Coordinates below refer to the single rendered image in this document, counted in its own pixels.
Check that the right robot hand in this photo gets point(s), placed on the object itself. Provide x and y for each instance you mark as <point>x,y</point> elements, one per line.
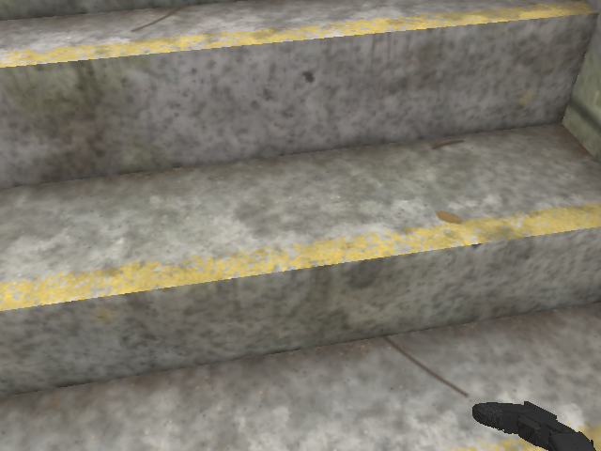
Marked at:
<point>533,424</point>

